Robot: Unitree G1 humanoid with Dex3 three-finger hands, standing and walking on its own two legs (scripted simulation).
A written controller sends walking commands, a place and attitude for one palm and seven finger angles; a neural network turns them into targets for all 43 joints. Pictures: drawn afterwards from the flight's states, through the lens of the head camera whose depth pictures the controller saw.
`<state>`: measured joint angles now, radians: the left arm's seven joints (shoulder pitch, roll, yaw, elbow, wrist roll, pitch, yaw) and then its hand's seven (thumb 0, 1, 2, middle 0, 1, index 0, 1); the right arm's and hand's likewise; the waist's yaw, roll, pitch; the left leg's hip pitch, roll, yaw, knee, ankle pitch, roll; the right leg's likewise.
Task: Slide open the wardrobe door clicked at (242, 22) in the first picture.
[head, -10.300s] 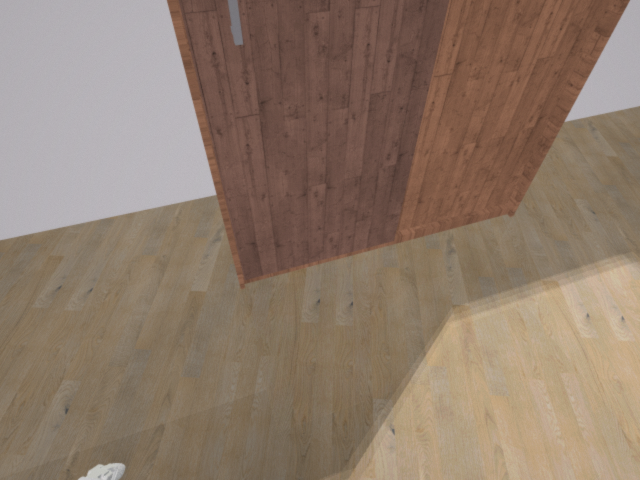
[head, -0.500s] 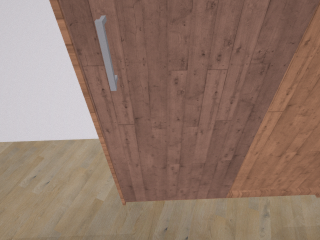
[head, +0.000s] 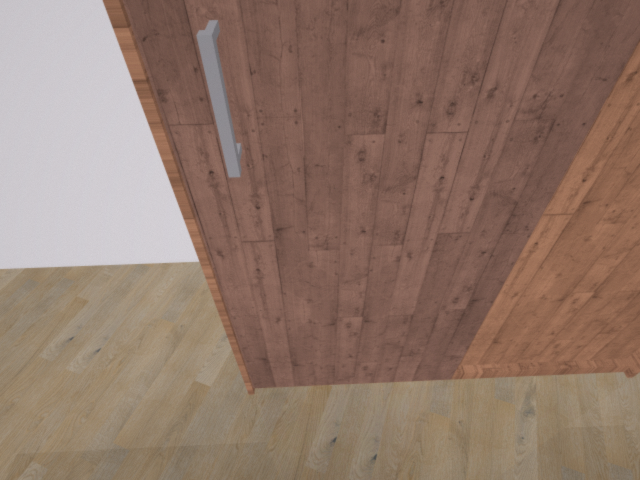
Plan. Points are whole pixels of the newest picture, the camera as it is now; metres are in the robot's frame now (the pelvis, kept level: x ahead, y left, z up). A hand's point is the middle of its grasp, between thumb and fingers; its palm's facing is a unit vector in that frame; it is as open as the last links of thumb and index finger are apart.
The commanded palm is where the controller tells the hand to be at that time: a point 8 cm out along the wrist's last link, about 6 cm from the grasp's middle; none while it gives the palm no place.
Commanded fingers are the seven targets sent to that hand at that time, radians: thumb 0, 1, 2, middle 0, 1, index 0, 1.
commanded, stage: come to a stop and stand still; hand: left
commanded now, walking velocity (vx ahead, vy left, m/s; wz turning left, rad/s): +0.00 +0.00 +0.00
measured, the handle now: (224, 105) +0.50 +0.15 +0.24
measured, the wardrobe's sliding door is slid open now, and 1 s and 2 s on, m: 0.00 0.00 0.00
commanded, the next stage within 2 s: look again from close up in 0.92 s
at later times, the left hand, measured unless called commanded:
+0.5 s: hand out of the picture +0.06 +0.16 -0.17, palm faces +0.01 -0.98 -0.21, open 7.3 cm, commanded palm none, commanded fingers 0.00 0.90 0.90 -0.20 -0.30 -0.20 -0.30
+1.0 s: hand out of the picture +0.09 +0.15 -0.17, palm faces +0.00 -0.98 -0.21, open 7.4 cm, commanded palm none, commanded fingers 0.00 0.90 0.90 -0.20 -0.30 -0.20 -0.30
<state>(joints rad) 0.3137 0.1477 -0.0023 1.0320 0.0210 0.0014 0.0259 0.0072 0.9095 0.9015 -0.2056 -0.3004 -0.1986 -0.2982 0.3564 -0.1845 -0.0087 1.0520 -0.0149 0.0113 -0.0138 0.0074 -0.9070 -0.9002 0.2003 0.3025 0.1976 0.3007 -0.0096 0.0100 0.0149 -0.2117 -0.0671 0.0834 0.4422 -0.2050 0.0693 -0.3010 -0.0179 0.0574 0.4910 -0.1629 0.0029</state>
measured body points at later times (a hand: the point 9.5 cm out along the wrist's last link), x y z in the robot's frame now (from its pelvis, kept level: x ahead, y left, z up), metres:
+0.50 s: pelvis +0.04 -0.02 +0.00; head +0.06 -0.03 +0.45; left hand +0.06 +0.21 -0.15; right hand +0.06 -0.25 -0.16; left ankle +0.03 +0.07 -0.74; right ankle +0.07 -0.13 -0.74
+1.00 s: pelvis +0.06 -0.03 +0.01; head +0.07 -0.03 +0.46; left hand +0.09 +0.20 -0.15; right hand +0.07 -0.26 -0.15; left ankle +0.03 +0.07 -0.74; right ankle +0.07 -0.13 -0.74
